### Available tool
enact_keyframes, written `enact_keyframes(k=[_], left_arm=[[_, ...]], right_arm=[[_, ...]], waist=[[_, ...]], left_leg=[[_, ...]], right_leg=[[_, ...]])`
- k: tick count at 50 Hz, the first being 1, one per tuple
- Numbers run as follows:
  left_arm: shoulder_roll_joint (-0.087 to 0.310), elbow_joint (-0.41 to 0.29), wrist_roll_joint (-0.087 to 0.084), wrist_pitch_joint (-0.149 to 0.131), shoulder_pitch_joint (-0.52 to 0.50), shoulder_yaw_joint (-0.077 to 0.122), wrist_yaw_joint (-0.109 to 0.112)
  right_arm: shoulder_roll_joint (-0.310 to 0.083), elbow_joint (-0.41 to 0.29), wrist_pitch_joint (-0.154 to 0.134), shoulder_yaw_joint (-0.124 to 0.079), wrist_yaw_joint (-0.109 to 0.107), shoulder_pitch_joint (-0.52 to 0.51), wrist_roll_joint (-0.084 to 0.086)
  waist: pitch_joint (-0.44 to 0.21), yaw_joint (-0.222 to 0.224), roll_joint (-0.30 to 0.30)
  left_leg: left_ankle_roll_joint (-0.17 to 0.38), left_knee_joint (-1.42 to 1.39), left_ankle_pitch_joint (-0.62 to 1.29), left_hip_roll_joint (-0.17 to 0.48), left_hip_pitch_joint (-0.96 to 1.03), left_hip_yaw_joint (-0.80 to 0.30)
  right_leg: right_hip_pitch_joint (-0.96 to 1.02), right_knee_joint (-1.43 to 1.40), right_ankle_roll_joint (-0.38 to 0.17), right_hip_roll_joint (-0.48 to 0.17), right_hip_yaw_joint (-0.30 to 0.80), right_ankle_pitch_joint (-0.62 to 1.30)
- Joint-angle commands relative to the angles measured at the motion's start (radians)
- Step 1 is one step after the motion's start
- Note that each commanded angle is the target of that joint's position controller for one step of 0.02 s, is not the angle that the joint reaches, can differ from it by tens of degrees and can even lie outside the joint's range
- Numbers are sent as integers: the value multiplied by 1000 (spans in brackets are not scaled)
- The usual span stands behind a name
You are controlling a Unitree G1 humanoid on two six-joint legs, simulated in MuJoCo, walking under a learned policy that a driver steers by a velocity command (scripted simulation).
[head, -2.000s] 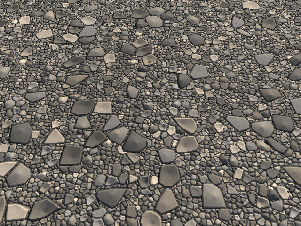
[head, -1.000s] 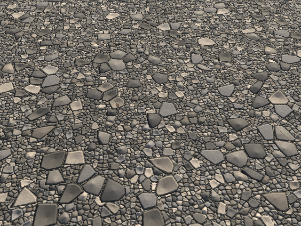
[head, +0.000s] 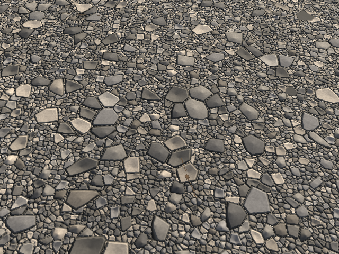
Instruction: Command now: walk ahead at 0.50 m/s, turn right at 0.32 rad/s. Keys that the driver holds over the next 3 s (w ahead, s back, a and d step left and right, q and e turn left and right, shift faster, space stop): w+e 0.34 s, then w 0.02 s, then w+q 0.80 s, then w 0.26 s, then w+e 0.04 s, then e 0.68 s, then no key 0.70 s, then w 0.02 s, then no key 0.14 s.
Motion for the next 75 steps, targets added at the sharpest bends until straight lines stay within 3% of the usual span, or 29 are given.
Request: enact_keyframes(k=[1, 3, 4, 5, 6, 7, 8, 10, 13, 19, 24, 26, 27, 28, 29, 30, 32, 36, 42, 47, 50, 51, 52, 53, 55, 58, 66, 72, 75], left_arm=[[114, -105, 2, -18, -69, 31, -18], [202, -53, 5, -10, 195, 76, -6], [316, -45, 16, -4, 324, 106, 4], [268, -32, -5, 0, 354, 96, 6], [197, -33, -3, 8, 338, 75, 14], [177, -52, 4, 14, 271, 69, 21], [166, -66, 9, 18, 209, 63, 21], [147, -95, 21, 19, 144, 55, 25], [171, -98, 11, 17, 131, 65, 36], [192, -50, -4, 33, 234, 74, 57], [193, -16, 6, 37, 270, 72, 51], [178, -15, 11, 43, 255, 65, 50], [148, -32, 25, 43, 256, 49, 54], [96, -42, 16, 27, 377, 31, 52], [116, -50, 18, 13, 356, 28, 49], [182, -70, -1, 3, 244, 44, 43], [163, -107, 19, -12, 115, 41, 41], [126, -102, 41, -11, 138, 40, 43], [80, -142, 30, -15, -67, 21, 40], [110, -165, 14, -31, -157, 35, 26], [151, -136, 14, -41, -36, 61, 33], [186, -120, 26, -44, 83, 76, 41], [247, -106, 36, -37, 232, 92, 51], [276, -70, 27, -21, 277, 101, 40], [133, -91, 12, -11, 195, 69, 44], [99, -73, 34, -10, 117, 54, 42], [170, 18, 8, -17, 149, 73, 29], [218, 94, -18, 13, 259, 80, 32], [210, 105, -14, 30, 248, 66, 40]], right_arm=[[-171, -36, 11, -41, -15, 17, -2], [-180, -60, 22, -36, -28, -21, -5], [-101, -98, -1, -7, -24, 70, -23], [-56, -91, -31, 15, -6, 88, -28], [-148, -116, -58, -8, 11, 0, 11], [-151, -152, -73, -5, 18, -90, 31], [-140, -162, -79, -3, 16, -122, 14], [-136, -166, -64, -13, 8, -100, -15], [-100, -175, -38, -5, -2, -83, -20], [-63, -218, -47, 13, 8, -282, -5], [-108, -234, -60, -4, 24, -303, 3], [-147, -202, -62, -27, 20, -170, 0], [-194, -180, -63, -42, 18, -21, -7], [-286, -157, -50, -70, 20, 89, -9], [-233, -139, -43, -59, 32, 126, 23], [-172, -151, -38, -41, 30, 73, 28], [-149, -175, -24, -30, 27, -14, 3], [-128, -180, -18, -25, 12, -35, 7], [-169, -134, 2, -42, -20, 44, 24], [-161, -109, 24, -44, -28, 99, 33], [-149, -120, 33, -45, -29, 58, 29], [-111, -136, 30, -31, -24, 39, 21], [-54, -161, 25, -15, -25, 63, 10], [-41, -181, 15, -3, -24, 189, 32], [-167, -161, 23, -34, -22, 59, 33], [-116, -184, 31, -37, -12, -12, 21], [-32, -231, 12, 2, 18, -179, 9], [-66, -291, -2, -1, 37, -332, 18], [-158, -228, -10, -50, 24, -84, -7]], waist=[[-27, 27, 120], [-184, 176, 107], [-341, 170, -77], [-438, 165, -195], [-339, 195, -107], [-206, 184, -31], [-102, 142, 58], [-40, 75, 39], [-22, 47, 1], [-29, 135, -41], [-7, 137, -71], [-70, 66, -55], [-204, 5, 7], [-342, 19, 251], [-326, 3, 323], [-179, -10, 207], [-24, 17, 84], [-35, 70, 133], [-10, 12, 125], [-6, -2, 139], [-45, 77, 166], [-147, 137, 137], [-287, 176, -11], [-346, 116, -315], [-101, 148, -74], [11, 93, -36], [30, 108, -13], [55, 134, -32], [-101, -19, -27]], left_leg=[[83, 142, 969, 323, 92, -46], [29, 502, 1088, 270, -62, 18], [-45, 895, 667, 159, -456, 58], [-81, 1114, -176, 1, -731, -54], [-60, 1168, -141, 75, -854, -148], [-49, 1120, -68, 122, -885, -130], [-50, 1017, -19, 153, -856, -111], [-75, 899, 22, 188, -735, -102], [-128, 744, 74, 187, -682, -63], [-147, 339, 477, 116, -530, -42], [-54, 261, 343, 134, -566, -43], [8, 219, 309, 101, -391, -7], [75, 254, 378, 208, -154, -137], [248, 214, 227, 400, 210, -537], [272, 58, -6, 445, 268, -810], [220, 42, -115, 427, 168, -732], [189, 10, 51, 350, -68, -547], [189, -25, 335, 261, -190, -395], [145, -13, 374, 203, -281, -310], [117, 68, 303, 227, -211, -414], [76, 190, 386, 204, -204, -438], [46, 359, 387, 160, -274, -390], [-4, 653, 154, 59, -477, -269], [-39, 890, -267, 7, -756, -190], [-64, 1011, -107, 122, -849, -172], [-70, 943, 25, 194, -766, -136], [-75, 521, 300, 200, -695, -58], [-30, 321, 265, 160, -618, -11], [28, 215, 362, 110, -188, 19]], right_leg=[[18, -7, -53, 62, -52, -148], [427, -45, -125, 79, -21, -81], [858, -15, -285, -175, 379, -72], [1057, -180, -395, -305, 798, -195], [1021, -218, -328, -264, 717, -328], [876, -238, -288, -231, 589, -312], [706, -268, -267, -194, 501, -218], [509, -316, -259, -134, 410, -55], [373, -343, -263, -93, 311, 65], [329, -309, -175, -35, 241, -78], [537, -214, -141, -143, 303, -28], [567, -46, -106, -92, 238, 245], [475, 188, -73, -40, 177, 193], [123, 560, 16, 106, 70, -138], [-80, 678, 31, 127, 112, -583], [-171, 730, 19, 64, 141, -527], [-155, 626, 14, 11, 100, -405], [-39, 431, 59, -14, 68, -333], [60, 73, 106, 43, 58, -32], [148, -69, 84, 81, 87, -36], [344, -155, 28, 71, 71, -87], [558, -131, -23, -17, 131, -94], [856, -125, -100, -203, 357, -166], [1007, -205, -225, -379, 756, -357], [782, -253, -161, -308, 557, -452], [545, -336, -130, -204, 299, -199], [492, -411, -157, -158, 53, 50], [608, -356, -123, -215, 54, 96], [536, -18, -45, -125, 1, 403]])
